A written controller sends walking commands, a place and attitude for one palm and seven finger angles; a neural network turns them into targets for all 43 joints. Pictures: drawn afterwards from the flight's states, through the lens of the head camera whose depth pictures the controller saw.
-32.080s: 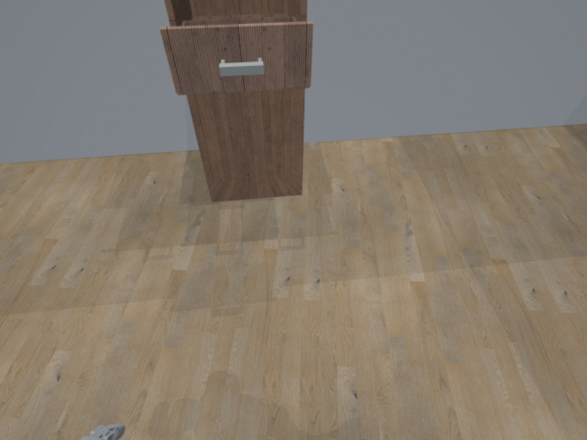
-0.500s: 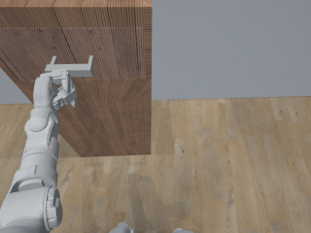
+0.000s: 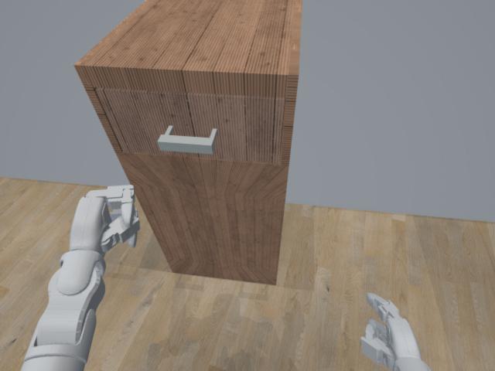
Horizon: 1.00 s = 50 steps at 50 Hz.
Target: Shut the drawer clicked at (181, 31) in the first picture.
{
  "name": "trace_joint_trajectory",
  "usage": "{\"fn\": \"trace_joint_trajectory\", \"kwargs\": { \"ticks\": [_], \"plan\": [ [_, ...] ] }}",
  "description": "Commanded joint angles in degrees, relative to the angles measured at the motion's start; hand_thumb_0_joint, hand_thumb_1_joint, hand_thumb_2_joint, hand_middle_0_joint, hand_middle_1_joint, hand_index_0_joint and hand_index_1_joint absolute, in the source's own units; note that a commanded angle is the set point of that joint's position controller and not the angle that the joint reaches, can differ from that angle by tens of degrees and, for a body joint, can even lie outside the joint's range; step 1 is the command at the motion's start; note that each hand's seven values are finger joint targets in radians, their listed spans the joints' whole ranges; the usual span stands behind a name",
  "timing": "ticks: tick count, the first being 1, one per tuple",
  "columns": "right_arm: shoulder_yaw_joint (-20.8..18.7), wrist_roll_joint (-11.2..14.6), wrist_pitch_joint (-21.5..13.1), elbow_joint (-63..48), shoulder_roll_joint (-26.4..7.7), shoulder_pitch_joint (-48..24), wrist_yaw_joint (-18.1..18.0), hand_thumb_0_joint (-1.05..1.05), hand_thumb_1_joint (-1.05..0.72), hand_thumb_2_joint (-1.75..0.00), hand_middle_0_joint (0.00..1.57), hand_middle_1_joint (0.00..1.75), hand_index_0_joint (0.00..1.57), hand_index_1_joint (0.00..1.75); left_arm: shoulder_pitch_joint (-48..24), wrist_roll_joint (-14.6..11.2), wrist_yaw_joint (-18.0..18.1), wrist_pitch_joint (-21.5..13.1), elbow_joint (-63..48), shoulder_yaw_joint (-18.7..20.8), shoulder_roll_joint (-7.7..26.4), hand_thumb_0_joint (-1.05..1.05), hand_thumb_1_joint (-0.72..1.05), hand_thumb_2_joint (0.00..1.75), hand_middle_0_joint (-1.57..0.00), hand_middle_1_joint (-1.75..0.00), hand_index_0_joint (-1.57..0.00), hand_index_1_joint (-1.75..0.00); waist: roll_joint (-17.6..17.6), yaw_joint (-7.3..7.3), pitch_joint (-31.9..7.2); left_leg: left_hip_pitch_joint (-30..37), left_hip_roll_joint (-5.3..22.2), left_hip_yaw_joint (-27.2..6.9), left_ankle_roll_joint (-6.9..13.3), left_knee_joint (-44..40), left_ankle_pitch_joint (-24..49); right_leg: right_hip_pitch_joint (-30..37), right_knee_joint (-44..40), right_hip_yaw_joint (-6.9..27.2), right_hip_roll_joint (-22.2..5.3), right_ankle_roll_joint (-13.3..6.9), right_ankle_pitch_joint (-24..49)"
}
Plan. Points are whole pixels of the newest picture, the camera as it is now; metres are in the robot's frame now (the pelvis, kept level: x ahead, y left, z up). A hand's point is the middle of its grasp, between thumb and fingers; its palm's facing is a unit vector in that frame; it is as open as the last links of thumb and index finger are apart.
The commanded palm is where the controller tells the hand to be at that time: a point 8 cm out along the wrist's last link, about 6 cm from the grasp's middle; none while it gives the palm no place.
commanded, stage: draw the hand back to the body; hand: left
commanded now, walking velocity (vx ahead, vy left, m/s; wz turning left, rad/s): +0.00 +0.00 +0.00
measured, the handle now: (189, 137) +0.58 +0.18 +0.05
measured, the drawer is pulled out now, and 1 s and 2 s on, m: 0.00 0.00 0.00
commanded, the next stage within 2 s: step back with the hand held close in 0.70 s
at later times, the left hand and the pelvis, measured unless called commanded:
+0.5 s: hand (64, 275) +0.19 +0.23 +0.16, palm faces +0.32 -0.86 -0.39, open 3.2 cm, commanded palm +0.14 +0.28 +0.19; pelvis +0.00 +0.00 +0.01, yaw -1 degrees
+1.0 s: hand (51, 267) +0.19 +0.23 +0.18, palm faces +0.34 -0.81 -0.48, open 3.2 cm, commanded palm +0.13 +0.27 +0.19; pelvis +0.00 +0.00 +0.01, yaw -1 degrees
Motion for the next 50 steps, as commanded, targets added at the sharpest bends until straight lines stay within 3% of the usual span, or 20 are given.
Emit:
{"fn": "trace_joint_trajectory", "kwargs": {
  "ticks": [1, 4, 6, 8, 11, 13, 16, 18, 26, 27, 31, 32, 35, 39, 41, 42, 43, 45, 47, 50],
  "plan": [
    [-2.5, -0.7, -2.0, -6.7, -7.1, -3.9, -0.7, 0.00, -0.90, -0.90, 0.20, 0.30, 0.20, 0.30, -9.0, 0.9, 4.9, -3.0, -17.8, 6.6, 11.8, 0.00, 0.90, 0.90, -1.40, -1.60, -1.40, -1.60, -1.5, -0.59, -8.8, 16.6, 2.3, -4.7, -0.1, -7.0, 9.8, -1.1, -9.1, 3.7, -0.9, 0.7, 15.8],
    [-1.9, -1.0, -2.7, -6.8, -6.4, -4.4, -0.4, 0.00, -0.90, -0.90, 0.20, 0.30, 0.20, 0.30, -6.8, 1.7, 6.0, -3.5, -24.0, 6.0, 10.8, 0.00, 0.90, 0.90, -1.40, -1.60, -1.40, -1.60, 3.5, -0.49, -8.7, 19.9, 2.3, -5.3, -0.6, -9.0, 11.6, 0.5, -10.3, 3.1, -0.9, 0.1, 16.0],
    [-2.1, -1.4, -3.4, -6.6, -6.6, -5.0, -0.2, 0.00, -0.90, -0.90, 0.20, 0.30, 0.20, 0.30, -1.9, 1.7, 6.4, -3.6, -26.5, 7.0, 11.6, 0.00, 0.90, 0.90, -1.40, -1.60, -1.40, -1.60, 2.7, 0.17, -7.8, 20.1, 2.6, -5.3, -0.5, -9.7, 12.5, 1.7, -11.3, 3.2, -0.7, 0.0, 16.1],
    [-2.2, -1.5, -3.7, -6.8, -6.0, -5.1, 0.1, 0.00, -0.90, -0.90, 0.20, 0.30, 0.20, 0.30, 3.1, 1.6, 6.5, -3.7, -29.0, 6.5, 10.0, 0.00, 0.90, 0.90, -1.40, -1.60, -1.40, -1.60, 2.5, 0.27, -7.2, 21.0, 2.7, -5.1, -0.6, -10.4, 14.2, 2.8, -11.4, 2.9, -0.8, 0.1, 17.2],
    [-2.6, -1.7, -3.9, -6.4, -6.4, -5.4, 0.5, 0.00, -0.90, -0.90, 0.20, 0.30, 0.20, 0.30, 11.7, 1.5, 6.5, -3.4, -29.0, 9.1, 11.1, 0.00, 0.90, 0.90, -1.40, -1.60, -1.40, -1.60, -3.2, 1.14, -4.6, 19.7, 2.7, -4.7, -0.3, -10.9, 14.2, 3.4, -12.8, 2.9, -0.6, 0.4, 17.8],
    [-2.8, -1.6, -3.7, -6.6, -6.0, -5.5, 0.6, 0.00, -0.90, -0.90, 0.20, 0.30, 0.20, 0.30, 14.4, 1.3, 6.3, -3.7, -31.3, 9.3, 10.4, 0.00, 0.90, 0.90, -1.40, -1.60, -1.40, -1.60, -3.6, 0.95, -3.9, 19.5, 2.7, -4.3, -0.4, -11.3, 13.7, 4.1, -12.8, 2.9, -0.9, 0.5, 17.5],
    [-3.0, -1.7, -4.2, -6.5, -6.2, -5.8, 0.8, 0.00, -0.90, -0.90, 0.20, 0.30, 0.20, 0.30, 18.1, 1.4, 6.2, -4.3, -34.4, 11.3, 11.7, 0.00, 0.90, 0.90, -1.40, -1.60, -1.40, -1.60, -1.4, 1.35, -1.4, 19.0, 2.4, -4.4, -0.3, -11.7, 12.3, 3.2, -14.3, 3.0, -0.7, 0.5, 15.9],
    [-3.1, -1.7, -4.7, -6.7, -5.7, -5.7, 0.7, 0.00, -0.90, -0.90, 0.20, 0.30, 0.20, 0.30, 19.9, 1.3, 6.2, -5.0, -38.2, 11.6, 11.6, 0.00, 0.90, 0.90, -1.40, -1.60, -1.40, -1.60, 1.1, 1.26, -2.0, 19.6, 2.4, -4.3, -0.4, -11.9, 11.7, 3.6, -14.1, 3.0, -1.0, 0.5, 15.2],
    [-4.0, -1.7, -7.0, -6.6, -5.4, -5.5, 0.3, 0.00, -0.90, -0.90, 0.20, 0.30, 0.20, 0.30, 32.8, 1.2, 7.0, -6.3, -45.6, 16.3, 13.3, 0.00, 0.90, 0.90, -1.40, -1.60, -1.40, -1.60, 0.6, 2.29, -1.1, 19.2, 2.4, -3.5, -0.4, -10.4, 13.3, 3.4, -15.1, 3.5, -0.9, 0.6, 17.2],
    [-3.7, -1.9, -7.0, -6.0, -5.5, -5.0, 0.3, 0.00, -0.90, -0.90, 0.20, 0.30, 0.20, 0.30, 31.4, 1.4, 6.8, -6.5, -44.8, 15.5, 12.5, 0.00, 0.90, 0.90, -1.40, -1.60, -1.40, -1.60, 1.0, 1.77, -0.5, 19.1, 2.0, -3.4, -0.3, -10.5, 12.8, 2.8, -15.0, 3.4, -1.2, 0.6, 17.2],
    [-4.3, -1.8, -6.6, -5.4, -5.9, -4.8, -0.2, 0.00, -0.90, -0.90, 0.20, 0.30, 0.20, 0.30, 29.5, 1.4, 6.9, -5.7, -40.0, 13.3, 9.7, 0.00, 0.90, 0.90, -1.40, -1.60, -1.40, -1.60, -3.7, 0.76, 4.6, 18.2, 2.3, -3.2, 0.0, -10.6, 9.5, -0.6, -16.5, 3.7, -1.1, 1.1, 13.7],
    [-4.2, -1.9, -6.5, -5.1, -6.2, -4.5, -0.3, 0.00, -0.90, -0.90, 0.20, 0.30, 0.20, 0.30, 28.0, 1.5, 6.9, -6.0, -40.0, 13.7, 10.3, 0.00, 0.90, 0.90, -1.40, -1.60, -1.40, -1.60, -2.4, 0.77, 3.7, 18.6, 1.9, -3.2, 0.2, -10.8, 9.3, -0.3, -16.4, 3.7, -1.4, 1.1, 13.6],
    [-4.3, -2.1, -6.5, -5.6, -5.7, -4.9, -0.7, 0.00, -0.90, -0.90, 0.20, 0.30, 0.20, 0.30, 27.9, 1.4, 7.1, -6.2, -41.2, 13.8, 10.6, 0.00, 0.90, 0.90, -1.40, -1.60, -1.40, -1.60, -3.0, 1.42, 0.6, 19.3, 1.9, -3.2, 0.4, -10.7, 10.0, 1.7, -15.6, 4.0, -1.8, 1.1, 14.7],
    [-3.7, -2.2, -7.1, -5.8, -5.6, -5.4, -0.6, 0.00, -0.90, -0.90, 0.20, 0.30, 0.20, 0.30, 27.0, 1.7, 7.5, -6.6, -45.2, 14.7, 12.5, 0.00, 0.90, 0.90, -1.40, -1.60, -1.40, -1.60, 1.6, 2.23, -3.1, 20.5, 1.6, -3.3, 0.3, -10.1, 13.1, 3.9, -14.9, 4.3, -2.0, 0.8, 18.2],
    [-3.6, -2.3, -7.3, -5.6, -5.4, -5.5, -0.8, 0.00, -0.90, -0.90, 0.20, 0.30, 0.20, 0.30, 28.2, 1.7, 7.6, -5.9, -45.2, 14.6, 12.2, 0.00, 0.90, 0.90, -1.40, -1.60, -1.40, -1.60, 2.0, 2.27, -2.0, 20.1, 1.7, -3.4, 0.1, -10.0, 14.3, 4.4, -14.8, 4.2, -1.8, 0.7, 19.7],
    [-3.9, -2.2, -5.7, -7.2, -6.6, -5.4, -0.4, 0.00, -0.90, -0.90, 0.20, 0.30, 0.20, 0.30, 17.8, 2.7, 8.3, -8.7, -53.6, 25.0, 22.9, 0.00, 0.90, 0.90, -1.40, -1.60, -1.40, -1.60, 1.2, 0.91, 1.9, 16.5, 3.1, -4.5, 1.7, -7.0, 11.8, -0.1, -16.8, 10.9, -5.3, 3.1, 26.6],
    [-3.8, -2.8, -4.5, -5.2, -5.3, -4.6, -0.3, 0.00, -0.90, -0.90, 0.20, 0.30, 0.20, 0.30, 24.4, 2.8, 7.7, -9.0, -45.5, 22.8, 18.4, 0.00, 0.90, 0.90, -1.40, -1.60, -1.40, -1.60, -2.9, 0.33, 3.0, 14.5, 3.0, -4.8, 1.5, -5.6, 12.1, 0.5, -16.0, 9.5, -6.7, 3.1, 29.8],
    [-4.2, -2.5, -2.7, -6.4, -5.3, -4.2, 0.4, 0.00, -0.90, -0.90, 0.20, 0.30, 0.20, 0.30, 30.8, 3.2, 6.8, -7.8, -40.0, 18.2, 12.9, 0.00, 0.90, 0.90, -1.40, -1.60, -1.40, -1.60, -6.7, 0.09, 2.4, 13.4, 3.3, -4.0, 1.3, -4.8, 14.3, 1.1, -14.1, 8.6, -7.1, 4.2, 34.0],
    [-4.8, -2.4, -1.4, -7.0, -5.7, -3.9, 0.6, 0.00, -0.90, -0.90, 0.20, 0.30, 0.20, 0.30, 34.2, 3.1, 6.3, -7.9, -39.2, 17.5, 11.6, 0.00, 0.90, 0.90, -1.40, -1.60, -1.40, -1.60, -2.7, -0.11, -0.7, 14.6, 4.1, -3.7, 1.4, -5.6, 20.1, 2.1, -11.5, 6.6, -6.5, 5.0, 34.5],
    [-5.4, -1.9, 0.3, -8.5, -6.0, -4.2, 0.8, 0.00, -0.90, -0.90, 0.20, 0.30, 0.20, 0.30, 36.5, 3.0, 6.2, -7.7, -41.4, 17.4, 11.8, 0.00, 0.90, 0.90, -1.40, -1.60, -1.40, -1.60, -1.9, -0.22, -3.9, 15.2, 5.4, -4.3, 1.8, -6.2, 23.8, 1.6, -9.6, 5.8, -5.3, 5.8, 31.0]
  ]
}}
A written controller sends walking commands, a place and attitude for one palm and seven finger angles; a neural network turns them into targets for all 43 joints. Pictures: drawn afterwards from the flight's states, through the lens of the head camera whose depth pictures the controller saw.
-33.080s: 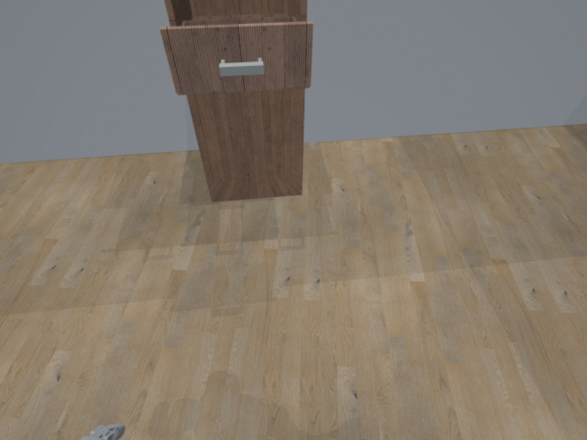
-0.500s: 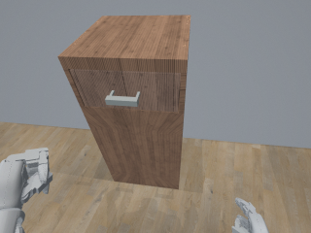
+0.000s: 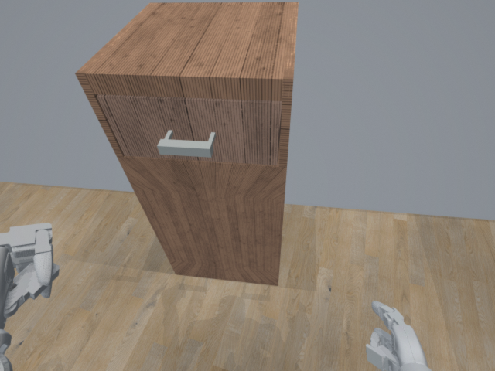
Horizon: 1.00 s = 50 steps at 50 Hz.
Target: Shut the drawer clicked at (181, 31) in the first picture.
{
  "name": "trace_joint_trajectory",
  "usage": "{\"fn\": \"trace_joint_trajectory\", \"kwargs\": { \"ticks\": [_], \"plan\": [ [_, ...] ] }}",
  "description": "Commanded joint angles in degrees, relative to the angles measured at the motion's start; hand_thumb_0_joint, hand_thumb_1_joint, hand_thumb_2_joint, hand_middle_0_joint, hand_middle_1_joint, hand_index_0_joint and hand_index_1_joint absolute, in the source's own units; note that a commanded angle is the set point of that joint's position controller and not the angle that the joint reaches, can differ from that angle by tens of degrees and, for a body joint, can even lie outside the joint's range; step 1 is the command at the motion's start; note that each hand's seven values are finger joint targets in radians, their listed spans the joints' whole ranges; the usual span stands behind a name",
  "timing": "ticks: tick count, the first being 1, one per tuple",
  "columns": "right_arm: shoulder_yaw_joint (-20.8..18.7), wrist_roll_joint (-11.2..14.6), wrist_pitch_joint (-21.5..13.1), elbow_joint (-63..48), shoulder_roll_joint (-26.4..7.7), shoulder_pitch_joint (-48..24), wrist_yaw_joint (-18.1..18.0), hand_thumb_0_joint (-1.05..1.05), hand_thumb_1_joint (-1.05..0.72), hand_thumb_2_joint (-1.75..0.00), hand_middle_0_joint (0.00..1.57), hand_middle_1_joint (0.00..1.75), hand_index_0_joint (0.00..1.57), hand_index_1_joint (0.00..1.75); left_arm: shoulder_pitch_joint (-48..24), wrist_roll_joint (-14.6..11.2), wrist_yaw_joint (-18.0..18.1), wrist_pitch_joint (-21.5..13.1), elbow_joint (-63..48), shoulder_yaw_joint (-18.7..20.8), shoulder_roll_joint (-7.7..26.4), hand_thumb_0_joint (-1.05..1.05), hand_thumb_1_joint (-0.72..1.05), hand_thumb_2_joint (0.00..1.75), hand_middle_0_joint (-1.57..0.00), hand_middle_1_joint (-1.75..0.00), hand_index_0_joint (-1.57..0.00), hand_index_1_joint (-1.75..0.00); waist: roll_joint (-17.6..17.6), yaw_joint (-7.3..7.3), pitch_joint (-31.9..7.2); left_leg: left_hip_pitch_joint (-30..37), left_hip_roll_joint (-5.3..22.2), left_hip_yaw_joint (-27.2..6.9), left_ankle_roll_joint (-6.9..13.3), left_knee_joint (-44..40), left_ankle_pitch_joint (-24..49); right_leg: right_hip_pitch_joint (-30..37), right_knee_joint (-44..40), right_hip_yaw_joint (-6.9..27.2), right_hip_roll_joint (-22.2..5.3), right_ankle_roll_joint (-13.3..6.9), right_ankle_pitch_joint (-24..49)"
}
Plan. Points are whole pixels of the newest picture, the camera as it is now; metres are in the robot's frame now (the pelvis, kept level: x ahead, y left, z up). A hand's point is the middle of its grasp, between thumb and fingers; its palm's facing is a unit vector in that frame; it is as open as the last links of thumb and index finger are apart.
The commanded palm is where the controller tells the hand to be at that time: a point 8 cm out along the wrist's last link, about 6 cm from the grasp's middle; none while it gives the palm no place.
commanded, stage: step back with the hand held close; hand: left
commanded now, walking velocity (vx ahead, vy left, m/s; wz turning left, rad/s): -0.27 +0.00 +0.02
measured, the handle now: (188, 141) +0.58 +0.19 +0.04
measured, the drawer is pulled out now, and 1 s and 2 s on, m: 0.00 0.00 0.00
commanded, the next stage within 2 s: stop stepping back and stand still in 1.08 s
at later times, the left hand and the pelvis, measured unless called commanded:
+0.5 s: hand out of the picture +0.12 +0.27 +0.15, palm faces +0.32 -0.80 -0.51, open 3.2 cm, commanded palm +0.06 +0.31 +0.17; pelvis -0.07 +0.03 -0.01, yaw +1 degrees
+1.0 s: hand out of the picture +0.07 +0.26 +0.15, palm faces +0.24 -0.83 -0.50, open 3.2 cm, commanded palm -0.01 +0.31 +0.17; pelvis -0.14 +0.03 -0.01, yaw -1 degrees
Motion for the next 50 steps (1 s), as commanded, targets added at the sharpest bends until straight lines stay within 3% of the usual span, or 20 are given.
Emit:
{"fn": "trace_joint_trajectory", "kwargs": {
  "ticks": [1, 4, 6, 9, 14, 20, 25, 28, 31, 33, 35, 36, 38, 40, 43, 45, 46, 48, 49, 50],
  "plan": [
    [-3.3, 0.2, -0.6, -10.4, -6.3, -5.5, -0.6, 0.00, -0.90, -0.90, 0.20, 0.30, 0.20, 0.30, 4.8, -0.4, 0.6, -2.5, -10.1, 5.6, 8.3, 0.00, 0.90, 0.90, -1.40, -1.60, -1.40, -1.60, -3.1, -0.38, -7.9, 9.0, 4.4, -4.6, 2.2, -0.4, 22.1, -6.6, -0.9, 4.9, -6.1, 5.6, 25.8],
    [-3.2, 0.5, -0.1, -11.9, -5.9, -5.1, -0.8, 0.00, -0.90, -0.90, 0.20, 0.30, 0.20, 0.30, 6.0, -0.3, 1.1, -3.0, -15.1, 7.3, 10.4, 0.00, 0.90, 0.90, -1.40, -1.60, -1.40, -1.60, -4.5, -0.38, -10.4, 6.5, 5.4, -5.7, 2.3, -1.0, 22.6, -4.7, 1.6, 4.5, -5.6, 5.0, 23.3],
    [-3.3, 0.3, -0.4, -12.4, -6.0, -5.7, -1.4, 0.00, -0.90, -0.90, 0.20, 0.30, 0.20, 0.30, 6.5, -0.5, 1.7, -3.4, -18.0, 10.0, 13.5, 0.00, 0.90, 0.90, -1.40, -1.60, -1.40, -1.60, -2.5, 0.24, -11.5, 5.7, 5.7, -6.2, 2.3, -1.7, 21.8, -5.0, 2.5, 4.8, -5.1, 4.6, 21.1],
    [-3.2, 0.3, -0.9, -12.7, -5.9, -4.5, -1.5, 0.00, -0.90, -0.90, 0.20, 0.30, 0.20, 0.30, 7.8, -0.7, 2.3, -3.7, -19.8, 10.0, 12.8, 0.00, 0.90, 0.90, -1.40, -1.60, -1.40, -1.60, 0.3, -0.14, -11.7, 1.9, 6.8, -7.9, 2.4, -3.0, 19.1, -3.5, 4.6, 4.6, -4.4, 3.6, 16.7],
    [-3.6, 0.1, -2.6, -11.9, -6.5, -3.7, -1.7, 0.00, -0.90, -0.90, 0.20, 0.30, 0.20, 0.30, 8.9, -0.8, 2.6, -4.5, -18.2, 10.0, 11.7, 0.00, 0.90, 0.90, -1.40, -1.60, -1.40, -1.60, 2.4, -0.71, -9.3, -5.0, 8.2, -10.5, 2.7, -6.9, 5.1, -3.0, 6.1, 4.6, -3.3, 2.9, 8.2],
    [-3.7, 0.2, -4.3, -11.1, -7.0, -3.6, -2.0, 0.00, -0.90, -0.90, 0.20, 0.30, 0.20, 0.30, 7.5, -0.1, 2.9, -5.1, -14.7, 8.6, 9.9, 0.00, 0.90, 0.90, -1.40, -1.60, -1.40, -1.60, -1.3, -1.49, -4.5, -15.8, 8.2, -12.5, 2.8, -10.5, -17.4, -2.4, 4.5, 6.3, -3.3, 2.2, -1.1],
    [-3.5, -0.6, -5.1, -10.2, -6.6, -3.0, -2.0, 0.00, -0.90, -0.90, 0.20, 0.30, 0.20, 0.30, 4.5, 0.4, 3.5, -5.8, -16.7, 7.0, 10.2, 0.00, 0.90, 0.90, -1.40, -1.60, -1.40, -1.60, -6.1, -2.05, -3.2, -8.6, 4.5, -9.5, 0.8, -2.9, -14.1, -13.4, -5.2, 10.8, -7.0, 0.1, -12.9],
    [-3.2, -0.9, -5.4, -9.3, -6.2, -2.6, -2.1, 0.00, -0.90, -0.90, 0.20, 0.30, 0.20, 0.30, 2.7, 0.6, 4.2, -6.3, -18.3, 6.7, 10.7, 0.00, 0.90, 0.90, -1.40, -1.60, -1.40, -1.60, -6.2, -2.46, -3.9, -3.4, 3.2, -8.8, 0.3, 1.2, -9.0, -17.6, -6.5, 11.4, -8.8, -0.9, -9.9],
    [-3.0, -1.2, -5.9, -9.0, -6.8, -3.1, -2.5, 0.00, -0.90, -0.90, 0.20, 0.30, 0.20, 0.30, 2.1, 0.8, 4.6, -7.0, -20.3, 8.1, 12.3, 0.00, 0.90, 0.90, -1.40, -1.60, -1.40, -1.60, 0.0, -2.46, -4.9, -4.9, 5.6, -12.1, 1.0, -5.4, -9.0, -13.8, -2.0, 7.4, -4.9, 0.8, -4.8],
    [-2.8, -1.2, -6.4, -9.7, -7.5, -3.7, -2.8, 0.00, -0.90, -0.90, 0.20, 0.30, 0.20, 0.30, 2.7, 1.5, 4.4, -7.7, -20.5, 8.9, 11.8, 0.00, 0.90, 0.90, -1.40, -1.60, -1.40, -1.60, 7.9, -1.68, -5.1, -16.6, 11.1, -19.1, 3.5, -16.5, -19.9, -1.7, 9.9, 4.0, 0.5, 2.6, -1.5],
    [-3.3, -1.8, -7.0, -9.7, -7.6, -3.9, -2.5, 0.00, -0.90, -0.90, 0.20, 0.30, 0.20, 0.30, 3.4, 2.4, 3.9, -8.2, -19.6, 10.7, 11.9, 0.00, 0.90, 0.90, -1.40, -1.60, -1.40, -1.60, 12.2, -0.82, -5.2, -27.4, 15.8, -23.7, 5.8, -23.3, -32.3, 6.1, 22.5, 3.8, 2.9, 2.5, -3.8],
    [-3.5, -2.0, -7.1, -9.8, -7.1, -4.0, -2.4, 0.00, -0.90, -0.90, 0.20, 0.30, 0.20, 0.30, 4.1, 2.3, 3.8, -8.0, -19.1, 11.9, 12.9, 0.00, 0.90, 0.90, -1.40, -1.60, -1.40, -1.60, 11.4, -0.47, -5.8, -26.5, 16.0, -24.0, 6.0, -23.3, -29.7, 4.9, 24.5, 4.2, 3.0, 2.2, -4.9],
    [-3.7, -1.8, -7.6, -9.7, -6.3, -3.2, -1.6, 0.00, -0.90, -0.90, 0.20, 0.30, 0.20, 0.30, 6.3, 1.4, 3.5, -8.1, -19.3, 11.2, 11.9, 0.00, 0.90, 0.90, -1.40, -1.60, -1.40, -1.60, 5.1, -0.59, -6.8, -19.4, 14.7, -21.1, 5.5, -19.3, -20.7, 0.2, 19.8, 4.5, 2.5, 1.6, -8.5],
    [-3.8, -1.5, -8.0, -8.9, -5.9, -2.7, -0.8, 0.00, -0.90, -0.90, 0.20, 0.30, 0.20, 0.30, 9.7, 0.3, 3.0, -8.0, -18.4, 10.0, 10.8, 0.00, 0.90, 0.90, -1.40, -1.60, -1.40, -1.60, 3.9, -0.63, -8.3, -11.8, 12.9, -18.2, 3.8, -18.0, -15.7, -3.6, 13.1, 2.9, 2.7, 1.5, -11.2],
    [-3.6, -1.7, -8.1, -6.9, -5.9, -2.1, -0.2, 0.00, -0.90, -0.90, 0.20, 0.30, 0.20, 0.30, 8.4, -0.8, 2.4, -9.1, -20.3, 8.7, 11.1, 0.00, 0.90, 0.90, -1.40, -1.60, -1.40, -1.60, 4.2, -0.74, -11.7, 0.4, 11.7, -15.3, 0.4, -14.6, -2.1, -6.6, -0.3, 3.2, 1.4, 1.4, -7.9],
    [-3.5, -1.9, -7.4, -5.5, -5.7, -1.3, 0.0, 0.00, -0.90, -0.90, 0.20, 0.30, 0.20, 0.30, 5.4, -0.9, 2.1, -10.2, -21.6, 8.6, 12.0, 0.00, 0.90, 0.90, -1.40, -1.60, -1.40, -1.60, 2.0, -0.94, -14.6, 9.7, 9.9, -11.4, -1.5, -8.0, 14.4, -9.5, -7.0, 5.2, -0.8, 1.5, 0.3],
    [-3.6, -2.1, -7.0, -4.7, -5.5, -0.9, 0.2, 0.00, -0.90, -0.90, 0.20, 0.30, 0.20, 0.30, 4.5, -0.6, 2.2, -10.5, -22.0, 9.8, 13.5, 0.00, 0.90, 0.90, -1.40, -1.60, -1.40, -1.60, 1.8, -1.18, -16.3, 13.8, 8.6, -9.0, -1.4, -4.8, 21.8, -11.1, -7.2, 6.3, -2.1, 1.7, 6.8],
    [-3.7, -1.7, -7.0, -5.5, -6.2, -2.4, 0.1, 0.00, -0.90, -0.90, 0.20, 0.30, 0.20, 0.30, 2.4, -0.6, 2.0, -11.2, -23.0, 10.7, 14.8, 0.00, 0.90, 0.90, -1.40, -1.60, -1.40, -1.60, 2.8, -0.95, -19.5, 19.4, 8.2, -7.2, -0.4, -4.2, 28.0, -12.6, -3.1, 3.5, -0.5, 3.6, 9.2],
    [-4.2, -1.2, -6.8, -5.3, -5.7, -1.1, 0.2, 0.00, -0.90, -0.90, 0.20, 0.30, 0.20, 0.30, 1.9, -0.9, 2.0, -11.4, -24.2, 9.5, 13.2, 0.00, 0.90, 0.90, -1.40, -1.60, -1.40, -1.60, 1.7, -1.63, -22.7, 24.0, 8.0, -7.0, 0.6, -2.1, 34.7, -13.7, -1.8, 3.7, 0.0, 5.1, 12.1],
    [-4.5, -0.4, -6.8, -6.1, -6.3, -1.0, 0.4, 0.00, -0.90, -0.90, 0.20, 0.30, 0.20, 0.30, 3.2, -1.1, 1.8, -11.2, -23.7, 9.7, 14.0, 0.00, 0.90, 0.90, -1.40, -1.60, -1.40, -1.60, -1.2, -1.77, -23.2, 25.6, 8.5, -7.4, 1.7, -1.0, 35.1, -14.8, 0.7, 3.9, 0.4, 6.5, 11.1]
  ]
}}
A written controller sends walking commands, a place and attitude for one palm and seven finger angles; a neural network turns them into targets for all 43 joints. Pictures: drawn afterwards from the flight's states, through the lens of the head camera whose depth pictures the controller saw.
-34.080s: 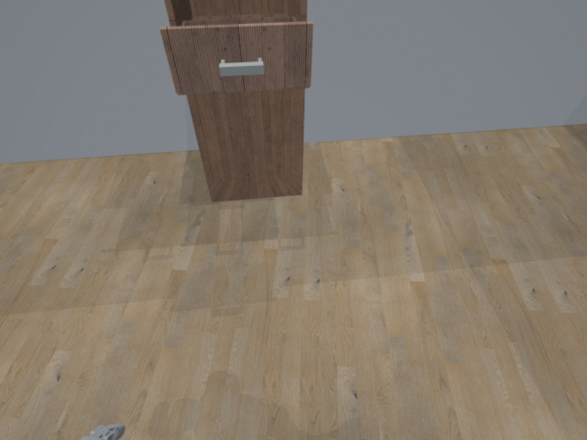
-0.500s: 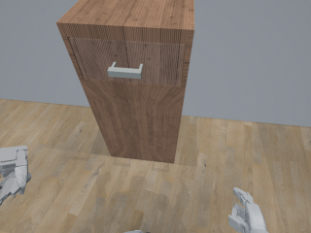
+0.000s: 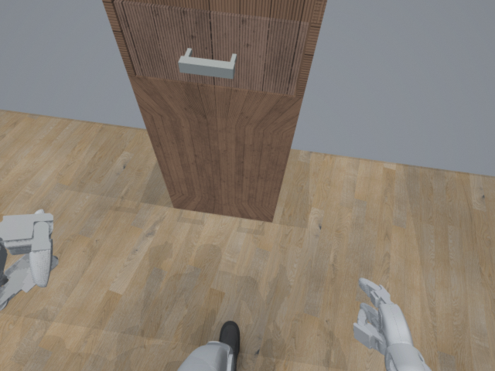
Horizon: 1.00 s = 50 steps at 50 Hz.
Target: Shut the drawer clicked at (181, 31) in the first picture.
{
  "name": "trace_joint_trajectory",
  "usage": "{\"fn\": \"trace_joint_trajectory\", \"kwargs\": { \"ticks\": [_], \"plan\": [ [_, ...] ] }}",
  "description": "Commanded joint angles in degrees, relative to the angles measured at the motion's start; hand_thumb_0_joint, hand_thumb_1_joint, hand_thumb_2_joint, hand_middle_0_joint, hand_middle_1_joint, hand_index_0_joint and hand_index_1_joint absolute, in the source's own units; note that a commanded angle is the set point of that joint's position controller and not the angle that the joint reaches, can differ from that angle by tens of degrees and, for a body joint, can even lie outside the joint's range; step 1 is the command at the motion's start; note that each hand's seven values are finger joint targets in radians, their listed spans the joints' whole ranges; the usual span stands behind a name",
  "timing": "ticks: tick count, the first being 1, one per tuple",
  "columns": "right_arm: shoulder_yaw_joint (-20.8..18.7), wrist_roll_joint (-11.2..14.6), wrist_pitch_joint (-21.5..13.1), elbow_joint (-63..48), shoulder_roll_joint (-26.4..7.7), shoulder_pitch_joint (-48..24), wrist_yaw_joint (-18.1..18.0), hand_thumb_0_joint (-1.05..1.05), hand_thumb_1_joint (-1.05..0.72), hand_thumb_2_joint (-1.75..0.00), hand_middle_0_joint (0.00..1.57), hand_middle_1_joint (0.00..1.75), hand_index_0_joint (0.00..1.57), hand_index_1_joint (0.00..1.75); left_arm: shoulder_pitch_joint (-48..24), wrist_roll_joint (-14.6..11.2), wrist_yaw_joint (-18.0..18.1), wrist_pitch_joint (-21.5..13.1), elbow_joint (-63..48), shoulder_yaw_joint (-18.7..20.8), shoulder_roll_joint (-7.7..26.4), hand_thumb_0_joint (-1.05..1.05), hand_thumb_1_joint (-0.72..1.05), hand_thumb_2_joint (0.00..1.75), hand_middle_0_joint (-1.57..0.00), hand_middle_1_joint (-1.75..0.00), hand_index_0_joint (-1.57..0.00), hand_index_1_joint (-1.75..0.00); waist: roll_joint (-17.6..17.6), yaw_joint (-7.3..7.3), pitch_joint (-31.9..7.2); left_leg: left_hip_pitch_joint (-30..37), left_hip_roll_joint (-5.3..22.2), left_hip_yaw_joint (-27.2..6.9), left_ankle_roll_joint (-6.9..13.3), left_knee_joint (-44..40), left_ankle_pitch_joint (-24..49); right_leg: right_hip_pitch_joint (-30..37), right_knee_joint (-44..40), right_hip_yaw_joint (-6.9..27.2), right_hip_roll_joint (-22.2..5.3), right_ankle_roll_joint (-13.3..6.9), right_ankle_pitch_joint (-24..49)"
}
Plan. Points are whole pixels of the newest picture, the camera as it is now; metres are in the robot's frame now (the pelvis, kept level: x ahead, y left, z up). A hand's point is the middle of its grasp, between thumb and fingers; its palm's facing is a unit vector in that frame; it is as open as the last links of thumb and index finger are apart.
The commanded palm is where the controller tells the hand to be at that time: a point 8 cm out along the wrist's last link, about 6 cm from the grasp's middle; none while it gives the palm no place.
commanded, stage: step back with the hand held close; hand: left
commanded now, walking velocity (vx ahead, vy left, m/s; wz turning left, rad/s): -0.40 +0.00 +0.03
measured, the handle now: (209, 61) +0.71 +0.16 +0.05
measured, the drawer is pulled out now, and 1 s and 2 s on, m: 0.00 0.00 0.00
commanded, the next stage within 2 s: stop stepping back and stand still in 0.08 s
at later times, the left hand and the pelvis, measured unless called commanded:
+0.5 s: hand out of the picture +0.11 +0.26 +0.17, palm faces +0.28 -0.85 -0.45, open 3.2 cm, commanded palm +0.04 +0.30 +0.19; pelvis -0.09 +0.02 +0.01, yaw +0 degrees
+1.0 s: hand out of the picture +0.09 +0.28 +0.18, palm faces +0.39 -0.81 -0.44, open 3.3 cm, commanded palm +0.02 +0.32 +0.19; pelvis -0.10 +0.03 +0.00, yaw +3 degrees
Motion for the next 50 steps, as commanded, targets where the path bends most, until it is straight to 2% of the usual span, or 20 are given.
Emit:
{"fn": "trace_joint_trajectory", "kwargs": {
  "ticks": [1, 5, 6, 8, 9, 14, 17, 19, 21, 23, 28, 30, 31, 32, 33, 35, 39, 42, 44, 50],
  "plan": [
    [-4.2, 1.3, -2.2, -8.2, -8.5, 2.0, -0.4, 0.00, -0.90, -0.90, 0.20, 0.30, 0.20, 0.30, 3.7, -1.8, 1.3, -4.6, -12.8, 11.4, 11.9, 0.00, 0.90, 0.90, -1.40, -1.60, -1.40, -1.60, 0.1, -1.58, -26.4, 41.4, 8.3, -8.0, -0.7, 3.9, 14.1, -13.1, 2.4, 0.1, -2.0, 5.5, 10.8],
    [-3.8, 0.9, -0.8, -11.0, -8.2, -2.2, -0.8, 0.00, -0.90, -0.90, 0.20, 0.30, 0.20, 0.30, 6.8, -3.4, 0.8, -3.3, -9.4, 12.7, 11.5, 0.00, 0.90, 0.90, -1.40, -1.60, -1.40, -1.60, 5.8, -1.73, -13.5, 19.2, 7.9, -8.6, -4.3, -3.4, -24.5, -12.0, -1.4, -0.2, -3.3, 0.2, -9.6],
    [-3.8, 1.0, -0.6, -10.5, -7.8, -2.3, -1.0, 0.00, -0.90, -0.90, 0.20, 0.30, 0.20, 0.30, 6.9, -3.3, 1.2, -3.3, -8.4, 14.2, 13.2, 0.00, 0.90, 0.90, -1.40, -1.60, -1.40, -1.60, 1.2, -2.02, -11.2, 19.5, 5.5, -6.6, -6.3, 4.0, -25.5, -18.0, -6.9, 3.8, -7.3, -1.7, -13.7],
    [-4.4, 1.3, -0.3, -7.5, -6.6, -1.5, -1.4, 0.00, -0.90, -0.90, 0.20, 0.30, 0.20, 0.30, 2.9, -2.8, 2.1, -2.6, -6.0, 9.8, 10.3, 0.00, 0.90, 0.90, -1.40, -1.60, -1.40, -1.60, -13.3, -2.86, -4.4, 23.6, -1.1, -8.3, -8.8, 37.5, -25.4, -41.2, -20.5, 23.2, -26.2, -9.0, -25.4],
    [-4.6, 0.5, 0.1, -5.9, -6.8, -3.0, -1.4, 0.00, -0.90, -0.90, 0.20, 0.30, 0.20, 0.30, 0.9, -1.6, 2.8, -1.7, -3.4, 8.2, 8.6, 0.00, 0.90, 0.90, -1.40, -1.60, -1.40, -1.60, -10.2, -2.67, 1.5, 14.0, -1.5, -9.2, -8.3, 46.3, -27.4, -38.8, -18.5, 19.2, -26.8, -11.1, -17.9],
    [-1.6, 1.2, -1.6, -6.8, -6.8, -1.0, -3.6, 0.00, -0.90, -0.90, 0.20, 0.30, 0.20, 0.30, -6.1, 1.1, 3.4, 0.2, -0.3, 3.4, 5.2, 0.00, 0.90, 0.90, -1.40, -1.60, -1.40, -1.60, -3.1, -3.38, 2.5, 9.0, -0.2, -3.6, -4.6, 9.0, -21.4, -12.7, -1.6, 4.5, -12.6, -4.0, 13.4],
    [-2.6, 1.4, -4.3, -7.4, -9.0, 2.0, -3.9, 0.00, -0.90, -0.90, 0.20, 0.30, 0.20, 0.30, -6.3, 1.6, 3.7, -1.3, -7.5, 4.5, 7.0, 0.00, 0.90, 0.90, -1.40, -1.60, -1.40, -1.60, 2.1, -1.32, -7.6, 21.9, 6.9, -10.0, -0.9, 2.4, 5.6, -6.9, 6.6, 2.2, -7.1, 1.9, 19.6],
    [-2.8, 1.2, -5.1, -7.8, -7.4, 4.0, -3.2, 0.00, -0.90, -0.90, 0.20, 0.30, 0.20, 0.30, -3.0, 1.8, 3.4, -1.4, -9.7, 6.5, 8.6, 0.00, 0.90, 0.90, -1.40, -1.60, -1.40, -1.60, 3.4, -1.76, -14.2, 27.6, 7.8, -11.7, -0.5, 5.4, 17.1, -6.7, 8.7, 0.3, -4.8, 2.3, 17.0],
    [-2.7, 0.4, -6.3, -8.3, -7.0, 2.9, -2.3, 0.00, -0.90, -0.90, 0.20, 0.30, 0.20, 0.30, -0.6, 0.8, 2.3, -1.2, -16.1, 8.3, 10.3, 0.00, 0.90, 0.90, -1.40, -1.60, -1.40, -1.60, 12.6, -1.59, -14.2, 24.7, 9.7, -18.5, -0.7, -5.0, 1.1, -8.1, 15.2, -0.2, -2.9, 2.7, -4.9],
    [-2.6, 0.2, -7.3, -8.3, -7.1, 2.9, -1.7, 0.00, -0.90, -0.90, 0.20, 0.30, 0.20, 0.30, 0.9, 0.9, 3.0, -1.5, -16.8, 7.8, 8.0, 0.00, 0.90, 0.90, -1.40, -1.60, -1.40, -1.60, 11.9, -1.84, -11.6, 17.1, 11.8, -21.1, 1.5, -10.0, -22.8, -5.7, 17.1, 1.2, -3.7, 1.9, -6.9],
    [-2.9, 0.7, -5.5, -8.4, -6.8, 2.5, -1.3, 0.00, -0.90, -0.90, 0.20, 0.30, 0.20, 0.30, 9.5, 0.6, 3.5, 0.1, -9.1, 8.8, 6.9, 0.00, 0.90, 0.90, -1.40, -1.60, -1.40, -1.60, 7.6, -2.67, -9.0, 7.1, 4.4, -10.1, -3.5, -6.4, -37.6, 4.5, -0.8, -3.9, -2.4, -0.4, -4.0],
    [-3.5, 0.2, -3.5, -8.2, -6.8, 2.3, -2.0, 0.00, -0.90, -0.90, 0.20, 0.30, 0.20, 0.30, 6.6, 0.3, 3.4, 1.0, -5.7, 8.7, 6.5, 0.00, 0.90, 0.90, -1.40, -1.60, -1.40, -1.60, 0.3, -3.36, -6.0, 5.7, 0.9, -6.4, -5.1, 4.8, -36.4, -1.9, -6.3, 4.0, -7.1, -4.5, -14.1],
    [-4.0, 0.2, -2.9, -7.6, -6.8, 2.8, -2.1, 0.00, -0.90, -0.90, 0.20, 0.30, 0.20, 0.30, 5.7, 0.2, 3.5, 1.4, -4.5, 8.7, 6.7, 0.00, 0.90, 0.90, -1.40, -1.60, -1.40, -1.60, -8.4, -3.25, -5.3, 7.7, -1.0, -3.9, -5.4, 17.3, -30.6, -9.3, -11.8, 14.4, -13.6, -7.6, -23.8],
    [-4.1, 0.6, -2.2, -6.8, -6.9, 3.3, -2.2, 0.00, -0.90, -0.90, 0.20, 0.30, 0.20, 0.30, 4.3, -0.2, 3.7, 2.1, -3.5, 7.3, 5.5, 0.00, 0.90, 0.90, -1.40, -1.60, -1.40, -1.60, -14.5, -3.15, -2.7, 3.8, -1.1, -3.7, -5.3, 28.2, -26.5, -11.7, -15.0, 22.5, -20.3, -11.2, -25.4],
    [-4.1, 0.8, -2.1, -6.4, -7.1, 2.9, -2.0, 0.00, -0.90, -0.90, 0.20, 0.30, 0.20, 0.30, 1.8, 0.0, 3.9, 2.1, -3.7, 6.2, 4.5, 0.00, 0.90, 0.90, -1.40, -1.60, -1.40, -1.60, -15.2, -3.09, -1.3, 0.0, -0.6, -4.4, -5.0, 33.7, -25.3, -9.6, -14.2, 23.0, -21.9, -12.4, -17.2],
    [-3.1, 0.7, -3.1, -5.6, -6.7, 2.7, -2.1, 0.00, -0.90, -0.90, 0.20, 0.30, 0.20, 0.30, -1.2, 0.6, 4.1, 1.3, -1.6, 6.0, 4.8, 0.00, 0.90, 0.90, -1.40, -1.60, -1.40, -1.60, -12.2, -3.71, -3.3, -1.2, 1.4, -4.5, -4.5, 28.7, -26.3, -3.2, -8.1, 15.9, -20.5, -11.0, 0.7],
    [-2.8, 0.7, -4.5, -5.1, -6.9, 1.8, -3.5, 0.00, -0.90, -0.90, 0.20, 0.30, 0.20, 0.30, -7.4, 1.8, 4.5, 1.2, -2.3, 1.5, 2.8, 0.00, 0.90, 0.90, -1.40, -1.60, -1.40, -1.60, -5.9, -3.62, -1.3, 20.8, 0.1, -0.4, -2.8, 9.0, -22.9, -16.5, -2.7, 4.2, -12.6, -4.9, -11.4],
    [-2.7, 0.6, -6.2, -7.0, -8.7, 2.2, -3.7, 0.00, -0.90, -0.90, 0.20, 0.30, 0.20, 0.30, -10.9, 2.4, 4.9, -0.8, -13.2, 3.2, 5.0, 0.00, 0.90, 0.90, -1.40, -1.60, -1.40, -1.60, 12.4, -2.87, -2.1, 23.5, 14.3, -25.6, 4.1, -5.0, -27.0, -19.7, 15.8, -1.7, -4.0, 1.0, -4.6],
    [-2.2, 0.0, -7.4, -5.8, -6.6, 2.7, -3.1, 0.00, -0.90, -0.90, 0.20, 0.30, 0.20, 0.30, -8.8, 2.7, 4.6, -1.1, -12.5, 5.7, 6.9, 0.00, 0.90, 0.90, -1.40, -1.60, -1.40, -1.60, 13.3, -2.69, -1.9, 14.5, 15.3, -27.3, 4.7, -11.7, -35.5, -14.6, 24.9, 0.4, -4.8, 1.0, -8.2],
    [-2.3, 0.9, -7.2, -6.4, -6.1, 3.4, -1.1, 0.00, -0.90, -0.90, 0.20, 0.30, 0.20, 0.30, 4.8, 2.2, 4.3, -0.7, -8.4, 7.7, 5.5, 0.00, 0.90, 0.90, -1.40, -1.60, -1.40, -1.60, 4.2, -1.85, -6.1, 8.4, 5.8, -7.6, -1.5, 2.7, -21.8, 2.2, -0.4, 0.0, -5.8, 0.7, 5.6]
  ]
}}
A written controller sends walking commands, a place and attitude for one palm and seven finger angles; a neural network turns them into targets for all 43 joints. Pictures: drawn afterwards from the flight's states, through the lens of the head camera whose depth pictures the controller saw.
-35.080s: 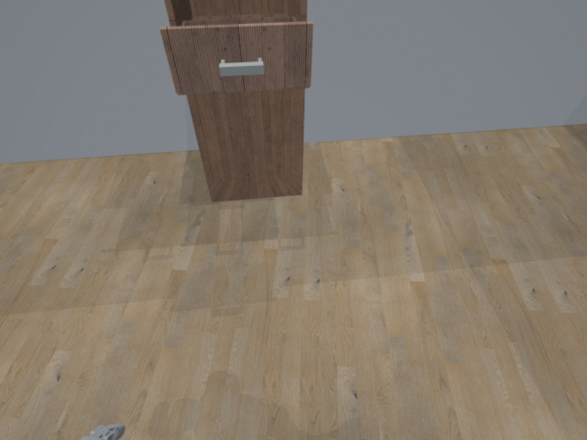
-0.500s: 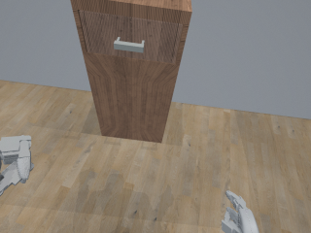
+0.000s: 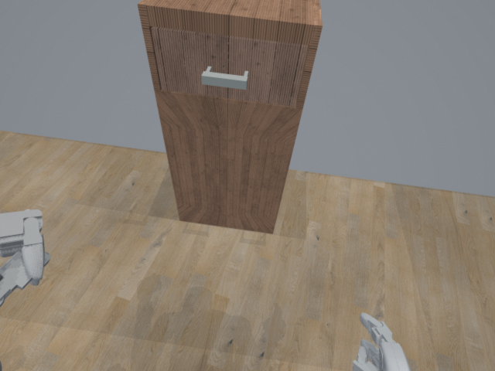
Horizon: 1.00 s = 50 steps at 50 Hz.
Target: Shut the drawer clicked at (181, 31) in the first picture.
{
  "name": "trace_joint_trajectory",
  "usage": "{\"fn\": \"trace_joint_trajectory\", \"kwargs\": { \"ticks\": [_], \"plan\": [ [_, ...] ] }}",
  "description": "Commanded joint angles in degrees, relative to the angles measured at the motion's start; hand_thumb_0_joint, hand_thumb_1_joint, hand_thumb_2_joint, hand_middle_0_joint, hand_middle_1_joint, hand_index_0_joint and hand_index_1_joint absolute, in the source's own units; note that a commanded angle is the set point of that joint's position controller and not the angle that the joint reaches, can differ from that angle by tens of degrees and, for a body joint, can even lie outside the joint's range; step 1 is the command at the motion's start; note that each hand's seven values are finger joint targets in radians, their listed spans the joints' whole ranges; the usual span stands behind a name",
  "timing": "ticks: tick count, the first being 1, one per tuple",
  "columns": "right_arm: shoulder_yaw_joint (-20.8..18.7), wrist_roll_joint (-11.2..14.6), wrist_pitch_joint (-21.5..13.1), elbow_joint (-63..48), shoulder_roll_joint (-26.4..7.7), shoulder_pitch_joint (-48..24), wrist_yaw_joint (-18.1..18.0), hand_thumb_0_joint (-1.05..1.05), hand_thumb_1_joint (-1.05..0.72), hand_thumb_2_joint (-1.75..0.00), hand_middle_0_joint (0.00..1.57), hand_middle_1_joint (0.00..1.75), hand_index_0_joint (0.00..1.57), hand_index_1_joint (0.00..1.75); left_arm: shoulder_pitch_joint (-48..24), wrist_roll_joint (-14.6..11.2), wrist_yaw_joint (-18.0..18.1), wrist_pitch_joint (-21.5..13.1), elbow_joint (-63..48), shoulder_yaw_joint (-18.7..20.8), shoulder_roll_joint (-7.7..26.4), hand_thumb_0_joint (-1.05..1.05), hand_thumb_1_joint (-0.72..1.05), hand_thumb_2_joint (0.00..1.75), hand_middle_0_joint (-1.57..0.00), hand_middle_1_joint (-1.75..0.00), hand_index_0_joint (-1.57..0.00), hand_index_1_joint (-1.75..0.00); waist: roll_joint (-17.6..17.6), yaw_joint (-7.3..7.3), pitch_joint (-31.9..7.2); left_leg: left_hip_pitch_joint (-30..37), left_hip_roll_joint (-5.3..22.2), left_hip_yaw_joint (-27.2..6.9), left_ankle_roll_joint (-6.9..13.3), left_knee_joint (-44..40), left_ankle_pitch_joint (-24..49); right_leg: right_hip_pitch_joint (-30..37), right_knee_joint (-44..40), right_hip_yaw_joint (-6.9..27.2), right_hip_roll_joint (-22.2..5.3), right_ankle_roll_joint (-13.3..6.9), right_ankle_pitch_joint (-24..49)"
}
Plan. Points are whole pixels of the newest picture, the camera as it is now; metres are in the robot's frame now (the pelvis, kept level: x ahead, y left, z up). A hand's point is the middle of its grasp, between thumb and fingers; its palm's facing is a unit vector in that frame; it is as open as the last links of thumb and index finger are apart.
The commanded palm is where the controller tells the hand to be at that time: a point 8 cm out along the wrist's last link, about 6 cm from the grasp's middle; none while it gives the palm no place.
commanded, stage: stop stepping back and stand still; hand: left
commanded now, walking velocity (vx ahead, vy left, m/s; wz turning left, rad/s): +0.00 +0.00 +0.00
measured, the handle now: (226, 76) +0.82 +0.09 +0.05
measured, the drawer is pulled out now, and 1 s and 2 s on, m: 0.00 0.00 0.00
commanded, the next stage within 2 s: let the arm hang, fingers relaxed in 0.04 s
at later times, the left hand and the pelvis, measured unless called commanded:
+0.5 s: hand out of the picture +0.08 +0.21 -0.17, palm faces +0.08 -0.98 -0.20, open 3.4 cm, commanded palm none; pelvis +0.01 +0.01 +0.00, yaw +3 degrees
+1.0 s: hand out of the picture -0.04 +0.18 -0.17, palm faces +0.06 -0.99 -0.16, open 7.2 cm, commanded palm none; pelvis -0.01 +0.02 +0.01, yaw +1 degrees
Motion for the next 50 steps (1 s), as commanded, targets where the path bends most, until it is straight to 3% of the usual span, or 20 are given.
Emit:
{"fn": "trace_joint_trajectory", "kwargs": {
  "ticks": [1, 3, 4, 6, 7, 8, 10, 11, 13, 15, 18, 19, 21, 24, 25, 26, 29, 34, 37, 50],
  "plan": [
    [-3.2, 0.4, -1.7, -8.1, -8.0, -4.7, 0.5, 0.00, -0.90, -0.90, 0.20, 0.30, 0.20, 0.30, 9.1, -0.7, 0.5, -4.5, -6.7, 7.5, 7.0, 0.00, 0.90, 0.90, -1.40, -1.60, -1.40, -1.60, 5.4, 0.76, -4.6, -4.7, 4.4, -4.4, 0.8, -3.8, -4.8, 7.8, -16.3, 7.2, -3.6, -2.2, 8.2],
    [-3.7, 0.6, -0.7, -8.1, -8.3, -4.4, 0.8, 0.00, -0.90, -0.90, 0.20, 0.30, 0.20, 0.30, 5.9, -1.8, 0.1, -4.4, -5.7, 7.5, 6.9, 0.00, 0.90, 0.90, -1.40, -1.60, -1.40, -1.60, -2.5, -0.29, -4.5, -3.7, 1.7, -3.2, -0.8, 2.4, -6.8, 2.4, -19.5, 16.9, -9.8, -5.6, 2.9],
    [-4.0, 1.0, 0.0, -7.8, -8.3, -4.2, 0.6, 0.00, -0.90, -0.90, 0.20, 0.30, 0.20, 0.30, 6.7, -2.2, 0.2, -3.9, -3.7, 7.1, 6.4, 0.00, 0.90, 0.90, -1.40, -1.60, -1.40, -1.60, -6.0, -0.37, -3.6, -3.2, 1.7, -3.2, -0.9, 5.7, -5.0, 1.0, -20.6, 18.5, -11.5, -6.6, 3.3],
    [-3.6, 1.1, 0.8, -7.7, -8.4, -5.4, 0.4, 0.00, -0.90, -0.90, 0.20, 0.30, 0.20, 0.30, 5.4, -2.3, 0.5, -3.7, -3.2, 7.0, 6.5, 0.00, 0.90, 0.90, -1.40, -1.60, -1.40, -1.60, -4.7, -0.56, -4.3, -1.8, 2.0, -3.1, -0.8, 4.2, -2.1, 2.3, -18.7, 16.3, -11.7, -6.7, 13.0],
    [-5.6, -0.4, -1.9, 5.9, -14.4, -6.4, 5.3, 0.00, -0.90, -0.90, 0.20, 0.30, 0.20, 0.30, -6.2, 5.1, -7.5, 4.6, 39.4, -14.7, -0.3, 0.00, 0.90, 0.90, -1.40, -1.60, -1.40, -1.60, -1.5, -2.42, -4.9, -5.9, 5.3, -4.8, -0.8, 13.2, 7.6, -1.4, -4.8, 6.4, -15.0, -6.4, 39.3],
    [-5.8, 0.1, 0.8, 5.1, -11.0, -2.3, 4.6, 0.00, -0.90, -0.90, 0.20, 0.30, 0.20, 0.30, -5.8, 4.0, -8.3, 8.4, 40.1, -14.2, -3.3, 0.00, 0.90, 0.90, -1.36, -1.56, -1.36, -1.56, -2.0, -2.09, -9.0, -1.0, 4.0, -5.9, -1.0, 11.0, 7.2, -1.6, -3.0, 7.5, -11.0, -6.2, 39.9],
    [-4.3, -0.3, 2.9, 4.7, -9.5, -1.7, 4.1, 0.00, -0.90, -0.90, 0.20, 0.30, 0.20, 0.30, -6.4, 3.5, -8.6, 9.6, 42.6, -15.6, -5.9, 0.00, 0.90, 0.90, -1.28, -1.47, -1.28, -1.47, -2.8, -0.82, -9.3, 1.2, 4.7, -6.8, 0.5, 6.9, 15.3, -3.8, -1.4, 3.7, -8.8, -3.6, 30.8],
    [-4.2, -0.7, 3.5, 4.3, -9.7, -1.9, 3.9, 0.00, -0.90, -0.90, 0.20, 0.30, 0.20, 0.30, -8.5, 3.6, -8.7, 9.8, 45.3, -16.5, -5.7, 0.00, 0.90, 0.90, -1.24, -1.43, -1.24, -1.43, -6.2, -0.35, -9.9, 1.7, 6.0, -8.3, 1.6, 5.5, 20.3, -3.2, -0.1, 2.7, -7.4, -2.8, 28.2],
    [-3.8, -1.4, 4.5, 4.1, -11.9, -1.8, 3.1, 0.00, -0.90, -0.90, 0.20, 0.30, 0.20, 0.30, -11.2, 3.4, -8.4, 10.3, 51.3, -17.0, -5.8, 0.00, 0.90, 0.90, -1.16, -1.34, -1.16, -1.34, -6.9, 0.33, -11.0, 3.0, 8.4, -13.0, 4.4, 2.5, 30.6, -0.4, 0.9, 1.7, -5.1, -1.8, 25.7],
    [-3.6, -1.8, 5.3, 5.5, -12.7, -2.0, 2.2, 0.00, -0.90, -0.90, 0.20, 0.30, 0.20, 0.30, -13.7, 3.2, -7.8, 10.7, 58.5, -16.9, -5.0, 0.00, 0.90, 0.90, -1.08, -1.25, -1.08, -1.25, -5.4, 0.81, -11.9, 4.6, 8.4, -13.8, 5.1, 0.9, 37.4, 2.8, 0.2, 1.6, -4.4, -1.4, 26.3],
    [-2.5, -1.7, 6.3, 9.1, -10.8, -2.9, 1.7, 0.00, -0.90, -0.90, 0.20, 0.30, 0.20, 0.30, -15.8, 2.5, -7.4, 11.5, 69.4, -17.8, -5.0, 0.00, 0.90, 0.90, -0.96, -1.12, -0.96, -1.12, 7.1, 1.65, -9.0, 3.9, 7.0, -11.7, 4.0, -3.9, 32.4, 5.7, -3.7, 2.6, -3.9, -1.3, 17.8],
    [-2.2, -1.6, 6.5, 10.3, -9.7, -2.8, 1.5, 0.00, -0.90, -0.90, 0.20, 0.30, 0.20, 0.30, -15.7, 2.4, -7.3, 11.5, 72.8, -18.1, -4.9, 0.00, 0.90, 0.90, -0.92, -1.08, -0.92, -1.08, 9.5, 1.80, -8.6, 3.8, 6.1, -10.8, 3.4, -4.4, 28.8, 6.8, -5.5, 3.1, -4.2, -1.6, 17.2],
    [-1.8, -1.2, 6.8, 12.4, -8.6, -2.3, 1.2, 0.00, -0.90, -0.90, 0.20, 0.30, 0.20, 0.30, -15.2, 2.3, -7.4, 11.3, 78.1, -18.6, -4.3, 0.00, 0.90, 0.90, -0.84, -0.99, -0.84, -0.99, 11.1, 1.87, -8.5, 5.0, 4.9, -9.7, 2.3, -4.5, 22.6, 7.7, -8.6, 4.2, -5.1, -2.5, 17.9],
    [-2.0, -1.3, 7.4, 14.9, -6.7, -0.7, 0.9, 0.00, -0.90, -0.90, 0.20, 0.30, 0.20, 0.30, -15.5, 2.1, -7.3, 11.5, 83.1, -18.5, -6.2, 0.00, 0.90, 0.90, -0.72, -0.86, -0.72, -0.86, 16.2, 1.42, -8.0, 4.9, 4.8, -9.7, 2.1, -6.7, 14.3, 8.1, -11.3, 3.4, -5.3, -3.1, 14.5],
    [-2.0, -1.2, 7.5, 15.6, -6.6, -0.4, 0.9, 0.00, -0.90, -0.90, 0.20, 0.30, 0.20, 0.30, -15.7, 2.1, -7.5, 11.5, 84.6, -18.7, -6.1, 0.00, 0.90, 0.90, -0.68, -0.82, -0.68, -0.82, 16.2, 1.36, -7.3, 4.5, 5.0, -10.0, 2.1, -7.5, 12.5, 8.0, -12.1, 3.4, -5.1, -3.1, 13.4],
    [-2.1, -1.1, 7.7, 16.1, -7.0, 0.1, 0.8, 0.00, -0.90, -0.90, 0.20, 0.30, 0.20, 0.30, -16.0, 2.2, -7.6, 11.5, 85.8, -18.8, -5.8, 0.00, 0.90, 0.90, -0.64, -0.78, -0.64, -0.78, 11.3, 1.36, -6.7, 5.1, 5.5, -10.6, 2.2, -7.5, 12.3, 7.7, -13.0, 3.0, -5.0, -3.1, 13.2],
    [-2.1, -1.0, 8.1, 18.5, -7.3, 1.5, 0.7, 0.00, -0.90, -0.90, 0.20, 0.30, 0.20, 0.30, -16.7, 2.2, -7.7, 11.7, 89.5, -19.5, -6.6, 0.00, 0.90, 0.90, -0.52, -0.65, -0.52, -0.65, 6.8, 0.91, -1.6, 3.4, 5.9, -11.5, 2.3, -10.2, 5.4, 5.4, -15.3, 3.3, -5.0, -3.2, 9.5],
    [-1.9, -1.1, 8.2, 22.1, -6.9, 3.9, 0.7, 0.00, -0.90, -0.90, 0.20, 0.30, 0.20, 0.30, -15.2, 2.0, -7.6, 11.6, 94.3, -20.1, -7.7, 0.00, 0.90, 0.90, -0.32, -0.43, -0.32, -0.43, 2.2, 0.75, 1.2, 3.2, 5.6, -11.5, 2.4, -12.5, -0.4, 3.4, -16.8, 4.0, -5.0, -3.4, 5.8],
    [-1.8, -1.1, 8.2, 23.8, -6.2, 4.6, 0.7, 0.00, -0.90, -0.90, 0.20, 0.30, 0.20, 0.30, -14.0, 2.1, -7.5, 11.5, 96.3, -20.2, -8.1, 0.00, 0.90, 0.90, -0.20, -0.30, -0.20, -0.30, 2.3, 0.80, 1.2, 3.7, 5.2, -10.7, 2.3, -12.8, -1.8, 2.9, -17.2, 4.1, -5.3, -3.4, 4.6],
    [-1.5, -1.1, 8.1, 28.3, -2.9, 8.4, 0.3, 0.00, -0.90, -0.90, 0.20, 0.30, 0.20, 0.30, -10.8, 2.0, -6.9, 11.2, 101.0, -20.4, -11.4, 0.00, 0.90, 0.90, -0.20, -0.30, -0.20, -0.30, 4.7, 0.92, 4.0, 1.9, 4.8, -10.3, 2.2, -14.1, -4.8, 1.0, -16.7, 4.4, -4.9, -3.5, 3.4]
  ]
}}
